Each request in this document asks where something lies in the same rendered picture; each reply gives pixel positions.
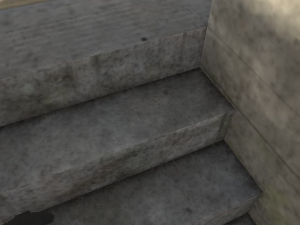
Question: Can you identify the robot left hand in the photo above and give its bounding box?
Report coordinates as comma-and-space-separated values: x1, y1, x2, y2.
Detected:
3, 210, 54, 225

